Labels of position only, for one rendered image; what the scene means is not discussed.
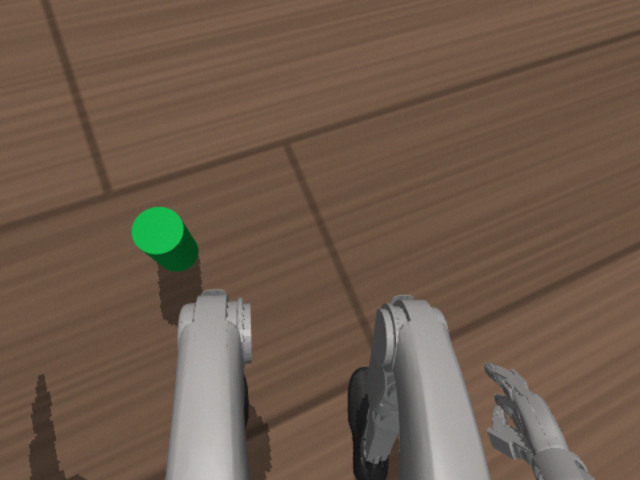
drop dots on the right robot arm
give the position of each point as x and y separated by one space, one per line
559 464

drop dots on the can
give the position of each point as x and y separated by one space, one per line
161 234

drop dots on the right robot hand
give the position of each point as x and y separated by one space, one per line
531 416

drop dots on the right robot foot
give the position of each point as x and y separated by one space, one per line
358 405

